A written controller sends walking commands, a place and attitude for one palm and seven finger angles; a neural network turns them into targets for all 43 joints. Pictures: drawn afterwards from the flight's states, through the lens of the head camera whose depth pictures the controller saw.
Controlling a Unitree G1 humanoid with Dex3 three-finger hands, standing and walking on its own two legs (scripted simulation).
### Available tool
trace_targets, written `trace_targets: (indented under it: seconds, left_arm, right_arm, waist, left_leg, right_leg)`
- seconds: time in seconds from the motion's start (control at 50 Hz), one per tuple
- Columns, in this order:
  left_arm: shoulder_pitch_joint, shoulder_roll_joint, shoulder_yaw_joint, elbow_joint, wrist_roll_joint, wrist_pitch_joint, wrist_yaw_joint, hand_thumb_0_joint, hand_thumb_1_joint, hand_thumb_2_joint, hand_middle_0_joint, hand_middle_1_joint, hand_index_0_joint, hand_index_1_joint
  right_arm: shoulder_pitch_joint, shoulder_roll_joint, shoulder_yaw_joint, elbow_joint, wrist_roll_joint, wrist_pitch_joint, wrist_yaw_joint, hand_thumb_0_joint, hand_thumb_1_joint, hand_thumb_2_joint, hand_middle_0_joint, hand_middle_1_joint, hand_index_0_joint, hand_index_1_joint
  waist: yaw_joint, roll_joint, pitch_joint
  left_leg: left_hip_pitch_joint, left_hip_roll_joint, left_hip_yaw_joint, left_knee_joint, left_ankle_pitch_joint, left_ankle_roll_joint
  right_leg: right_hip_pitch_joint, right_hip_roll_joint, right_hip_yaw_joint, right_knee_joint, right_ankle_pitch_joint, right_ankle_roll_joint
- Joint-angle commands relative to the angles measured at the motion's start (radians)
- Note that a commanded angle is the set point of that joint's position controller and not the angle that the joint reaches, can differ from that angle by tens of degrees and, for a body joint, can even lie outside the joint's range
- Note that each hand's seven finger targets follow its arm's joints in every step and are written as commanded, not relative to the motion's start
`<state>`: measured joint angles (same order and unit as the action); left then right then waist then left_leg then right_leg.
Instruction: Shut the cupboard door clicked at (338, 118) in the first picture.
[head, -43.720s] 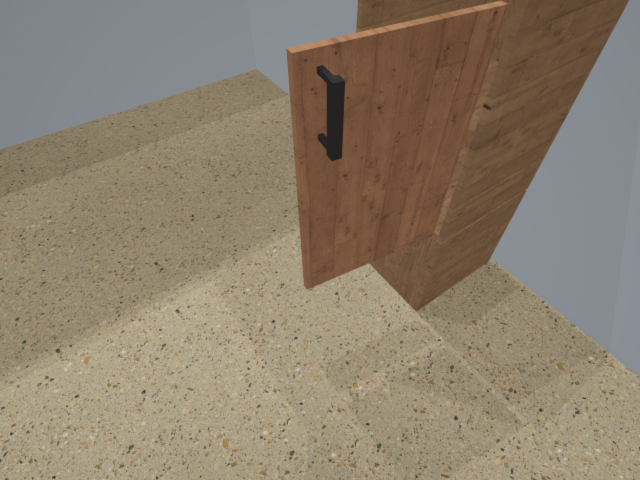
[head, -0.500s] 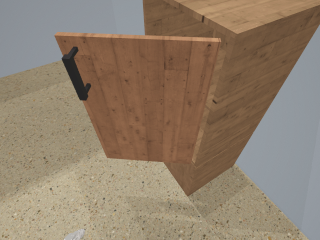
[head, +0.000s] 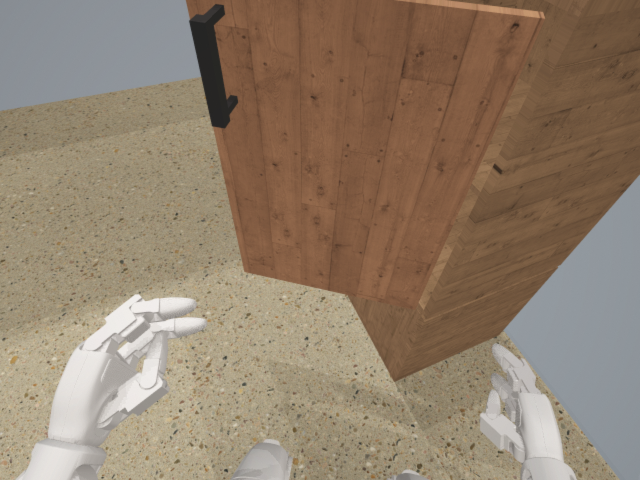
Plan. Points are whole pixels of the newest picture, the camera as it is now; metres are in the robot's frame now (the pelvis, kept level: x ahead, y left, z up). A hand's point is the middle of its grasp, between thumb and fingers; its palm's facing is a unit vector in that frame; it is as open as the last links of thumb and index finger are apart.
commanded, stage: raise the hand and make a fist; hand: left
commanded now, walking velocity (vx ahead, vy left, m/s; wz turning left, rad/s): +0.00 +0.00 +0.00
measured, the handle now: (218, 69) +0.52 +0.22 +0.23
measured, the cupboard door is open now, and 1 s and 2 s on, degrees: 53 53 53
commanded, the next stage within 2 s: bring the fist close to the handle in 1.34 s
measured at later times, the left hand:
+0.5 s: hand (159, 319) +0.22 +0.19 +0.15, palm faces -0.11 -0.99 -0.08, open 3.3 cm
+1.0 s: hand (134, 216) +0.26 +0.20 +0.24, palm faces -0.05 -0.99 -0.09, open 3.2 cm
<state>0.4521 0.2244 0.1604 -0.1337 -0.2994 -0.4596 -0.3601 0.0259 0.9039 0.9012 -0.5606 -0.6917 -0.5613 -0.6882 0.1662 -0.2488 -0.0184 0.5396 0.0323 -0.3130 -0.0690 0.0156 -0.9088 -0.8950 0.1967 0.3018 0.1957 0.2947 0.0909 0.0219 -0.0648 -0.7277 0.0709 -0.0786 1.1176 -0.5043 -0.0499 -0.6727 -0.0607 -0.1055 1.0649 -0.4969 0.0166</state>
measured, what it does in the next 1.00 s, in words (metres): rises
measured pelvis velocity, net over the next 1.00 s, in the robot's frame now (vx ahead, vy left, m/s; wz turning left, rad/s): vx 0.03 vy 0.00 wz -0.02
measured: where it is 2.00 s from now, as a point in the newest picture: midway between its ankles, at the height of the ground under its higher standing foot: outside the picture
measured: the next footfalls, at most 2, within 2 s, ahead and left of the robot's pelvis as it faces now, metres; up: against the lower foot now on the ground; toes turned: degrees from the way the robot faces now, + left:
none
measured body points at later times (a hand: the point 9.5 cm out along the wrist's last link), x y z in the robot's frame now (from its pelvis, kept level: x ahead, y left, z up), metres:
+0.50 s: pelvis +0.01 +0.02 +0.04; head +0.01 +0.02 +0.49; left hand +0.22 +0.25 +0.16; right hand +0.18 -0.23 -0.01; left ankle +0.04 +0.15 -0.66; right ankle +0.03 -0.13 -0.66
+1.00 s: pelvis +0.03 +0.00 +0.07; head +0.00 -0.01 +0.52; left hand +0.26 +0.26 +0.25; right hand +0.22 -0.21 +0.01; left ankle +0.04 +0.15 -0.66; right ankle +0.03 -0.13 -0.66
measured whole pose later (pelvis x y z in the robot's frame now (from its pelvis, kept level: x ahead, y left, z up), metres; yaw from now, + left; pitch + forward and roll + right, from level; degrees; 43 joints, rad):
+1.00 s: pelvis +0.03 +0.00 +0.07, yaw -1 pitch -3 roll -1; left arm 0.15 0.33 0.29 -0.26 -0.35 0.14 -0.33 0.02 0.90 0.90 -1.30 -1.50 -1.30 -1.49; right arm 0.24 -0.25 0.08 0.61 0.07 -0.30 -0.09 0.02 -0.90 -0.89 0.20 0.30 0.20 0.30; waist 0.07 0.06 -0.03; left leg -0.22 0.06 -0.01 0.59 -0.31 -0.04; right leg -0.20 -0.06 -0.08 0.57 -0.31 0.03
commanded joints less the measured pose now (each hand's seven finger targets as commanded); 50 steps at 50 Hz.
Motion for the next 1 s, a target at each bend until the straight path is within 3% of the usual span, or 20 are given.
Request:
trace_targets:
  seconds: [0.0,0.06,0.08,0.12,0.16,0.18,0.26,0.28,0.36,0.46,0.5,0.56,0.62,0.68,0.74,0.76,0.78,0.86,0.94,0.98]
  left_arm:
    - [-0.143,0.145,-0.006,-0.191,0.019,0.125,-0.025,0.0,0.9,0.9,-0.732,-0.88,-0.732,-0.88]
    - [-0.005,0.186,0.1,-0.147,0.016,0.293,0.004,0.0,0.9,0.9,-0.787,-0.94,-0.787,-0.94]
    - [0.008,0.172,0.112,-0.205,-0.003,0.319,0.022,0.0,0.9,0.9,-0.805,-0.96,-0.805,-0.96]
    - [-0.003,0.177,0.167,-0.273,-0.042,0.34,0.074,0.0,0.9,0.9,-0.842,-1.0,-0.842,-1.0]
    - [-0.027,0.193,0.205,-0.327,-0.058,0.314,0.126,0.0,0.9,0.9,-0.878,-1.04,-0.878,-1.04]
    - [-0.036,0.156,0.166,-0.351,-0.053,0.291,0.138,0.0,0.9,0.9,-0.897,-1.06,-0.897,-1.06]
    - [-0.105,0.15,0.091,-0.368,-0.016,0.207,0.133,0.0,0.9,0.9,-0.97,-1.14,-0.97,-1.14]
    - [-0.115,0.137,0.058,-0.358,-0.011,0.2,0.113,0.0,0.9,0.9,-0.988,-1.16,-0.988,-1.16]
    - [-0.169,0.168,0.042,-0.308,-0.004,0.231,0.055,0.0,0.9,0.9,-1.062,-1.24,-1.062,-1.24]
    - [-0.204,0.257,0.164,-0.364,-0.014,0.294,0.076,0.0,0.9,0.9,-1.153,-1.34,-1.153,-1.34]
    - [-0.207,0.229,0.167,-0.401,-0.029,0.307,0.094,0.0,0.9,0.9,-1.19,-1.38,-1.19,-1.38]
    - [-0.223,0.228,0.182,-0.388,-0.042,0.338,0.105,0.0,0.9,0.9,-1.245,-1.44,-1.245,-1.44]
    - [-0.277,0.185,0.125,-0.338,-0.044,0.397,0.081,0.0,0.9,0.9,-1.3,-1.5,-1.3,-1.5]
    - [-0.335,0.191,0.108,-0.291,-0.038,0.468,0.047,0.0,0.9,0.9,-1.3,-1.5,-1.3,-1.5]
    - [-0.414,0.234,0.139,-0.319,-0.038,0.513,0.029,0.0,0.9,0.9,-1.3,-1.5,-1.3,-1.5]
    - [-0.45,0.284,0.18,-0.348,-0.039,0.518,0.032,0.0,0.9,0.9,-1.3,-1.5,-1.3,-1.5]
    - [-0.466,0.267,0.173,-0.363,-0.04,0.52,0.031,0.0,0.9,0.9,-1.3,-1.5,-1.3,-1.5]
    - [-0.494,0.315,0.246,-0.371,-0.061,0.512,0.045,0.0,0.9,0.9,-1.3,-1.5,-1.3,-1.5]
    - [-0.502,0.26,0.209,-0.293,-0.068,0.552,0.036,0.0,0.9,0.9,-1.3,-1.5,-1.3,-1.5]
    - [-0.449,0.219,0.178,-0.23,-0.068,0.591,0.018,0.0,0.9,0.9,-1.3,-1.5,-1.3,-1.5]
  right_arm:
    - [0.018,-0.116,-0.028,-0.153,0.029,-0.037,-0.03,0.0,-0.9,-0.9,0.2,0.3,0.2,0.3]
    - [-0.026,-0.092,-0.022,-0.192,0.034,-0.009,-0.027,0.0,-0.9,-0.9,0.2,0.3,0.2,0.3]
    - [-0.032,-0.081,-0.013,-0.214,0.033,-0.001,-0.023,0.0,-0.9,-0.9,0.2,0.3,0.2,0.3]
    - [-0.047,-0.065,-0.005,-0.219,0.031,0.008,-0.024,0.0,-0.9,-0.9,0.2,0.3,0.2,0.3]
    - [-0.04,-0.067,0.004,-0.215,0.02,0.002,-0.022,0.0,-0.9,-0.9,0.2,0.3,0.2,0.3]
    - [-0.025,-0.065,0.008,-0.215,0.02,-0.008,-0.016,0.0,-0.9,-0.9,0.2,0.3,0.2,0.3]
    - [0.022,-0.093,0.007,-0.172,0.011,-0.05,-0.004,0.0,-0.9,-0.9,0.2,0.3,0.2,0.3]
    - [0.031,-0.098,0.007,-0.165,0.015,-0.063,-0.002,0.0,-0.9,-0.9,0.2,0.3,0.2,0.3]
    - [0.031,-0.119,0.006,-0.14,0.03,-0.092,-0.018,0.0,-0.9,-0.9,0.2,0.3,0.2,0.3]
    - [0.008,-0.113,0.013,-0.143,0.031,-0.096,-0.03,0.0,-0.9,-0.9,0.2,0.3,0.2,0.3]
    - [0.001,-0.102,0.019,-0.147,0.032,-0.093,-0.025,0.0,-0.9,-0.9,0.2,0.3,0.2,0.3]
    - [-0.004,-0.102,0.024,-0.137,0.03,-0.089,-0.019,0.0,-0.9,-0.9,0.2,0.3,0.2,0.3]
    - [-0.009,-0.105,0.035,-0.13,0.038,-0.082,-0.018,0.0,-0.9,-0.9,0.2,0.3,0.2,0.3]
    - [-0.016,-0.113,0.04,-0.123,0.042,-0.069,-0.025,0.0,-0.9,-0.9,0.2,0.3,0.2,0.3]
    - [-0.035,-0.113,0.044,-0.128,0.04,-0.059,-0.034,0.0,-0.9,-0.9,0.2,0.3,0.2,0.3]
    - [-0.039,-0.117,0.046,-0.128,0.039,-0.058,-0.035,0.0,-0.9,-0.9,0.2,0.3,0.2,0.3]
    - [-0.05,-0.106,0.05,-0.134,0.038,-0.059,-0.035,0.0,-0.9,-0.9,0.2,0.3,0.2,0.3]
    - [-0.064,-0.101,0.058,-0.114,0.033,-0.06,-0.032,0.0,-0.9,-0.9,0.2,0.3,0.2,0.3]
    - [-0.074,-0.099,0.06,-0.097,0.041,-0.057,-0.027,0.0,-0.9,-0.9,0.2,0.3,0.2,0.3]
    - [-0.076,-0.102,0.059,-0.095,0.046,-0.046,-0.024,0.0,-0.9,-0.9,0.2,0.3,0.2,0.3]
  waist:
    - [-0.11,0.029,-0.1]
    - [-0.035,0.007,-0.157]
    - [-0.026,-0.009,-0.177]
    - [-0.015,-0.039,-0.158]
    - [-0.006,-0.033,-0.133]
    - [-0.019,-0.027,-0.122]
    - [-0.061,0.006,-0.085]
    - [-0.072,0.039,-0.093]
    - [-0.092,0.017,-0.042]
    - [-0.041,0.055,-0.098]
    - [-0.033,0.067,-0.104]
    - [-0.032,0.05,-0.088]
    - [-0.047,0.06,-0.01]
    - [-0.052,0.006,0.027]
    - [-0.048,-0.003,-0.019]
    - [-0.039,-0.006,-0.042]
    - [-0.037,0.0,-0.067]
    - [-0.024,0.014,-0.097]
    - [-0.026,0.027,-0.05]
    - [-0.028,-0.026,-0.009]
  left_leg:
    - [0.109,-0.065,0.052,-0.266,0.089,0.077]
    - [0.136,-0.075,0.052,-0.334,0.114,0.07]
    - [0.147,-0.078,0.055,-0.355,0.121,0.064]
    - [0.161,-0.077,0.057,-0.381,0.134,0.057]
    - [0.166,-0.076,0.051,-0.404,0.159,0.051]
    - [0.178,-0.074,0.053,-0.416,0.174,0.052]
    - [0.213,-0.074,0.056,-0.42,0.196,0.057]
    - [0.231,-0.075,0.059,-0.425,0.185,0.058]
    - [0.256,-0.073,0.051,-0.45,0.115,0.067]
    - [0.325,-0.077,0.052,-0.501,0.175,0.066]
    - [0.351,-0.076,0.057,-0.521,0.231,0.06]
    - [0.381,-0.075,0.067,-0.533,0.302,0.059]
    - [0.391,-0.074,0.078,-0.559,0.275,0.061]
    - [0.406,-0.075,0.082,-0.578,0.266,0.071]
    - [0.45,-0.079,0.083,-0.59,0.278,0.078]
    - [0.465,-0.082,0.084,-0.591,0.294,0.079]
    - [0.483,-0.084,0.085,-0.598,0.315,0.081]
    - [0.521,-0.085,0.086,-0.607,0.374,0.075]
    - [0.527,-0.084,0.094,-0.631,0.365,0.072]
    - [0.507,-0.082,0.099,-0.636,0.357,0.074]
  right_leg:
    - [0.077,0.067,0.09,-0.292,0.029,-0.023]
    - [0.175,0.06,0.072,-0.305,0.046,-0.023]
    - [0.202,0.054,0.055,-0.308,0.051,-0.02]
    - [0.227,0.061,0.039,-0.319,0.062,-0.019]
    - [0.256,0.074,0.018,-0.318,0.094,-0.027]
    - [0.241,0.076,0.009,-0.319,0.118,-0.026]
    - [0.221,0.077,0.017,-0.338,0.156,-0.023]
    - [0.215,0.073,0.025,-0.35,0.147,-0.023]
    - [0.216,0.068,0.041,-0.407,0.086,-0.019]
    - [0.314,0.069,0.029,-0.429,0.147,-0.025]
    - [0.349,0.07,0.011,-0.429,0.213,-0.026]
    - [0.386,0.075,0.009,-0.451,0.304,-0.025]
    - [0.367,0.074,0.013,-0.495,0.29,-0.019]
    - [0.379,0.069,0.027,-0.542,0.282,-0.013]
    - [0.407,0.064,0.033,-0.564,0.284,-0.009]
    - [0.438,0.062,0.039,-0.571,0.291,-0.011]
    - [0.453,0.06,0.034,-0.57,0.312,-0.01]
    - [0.502,0.061,0.034,-0.583,0.384,-0.013]
    - [0.487,0.059,0.026,-0.599,0.386,-0.011]
    - [0.476,0.054,0.032,-0.615,0.377,-0.006]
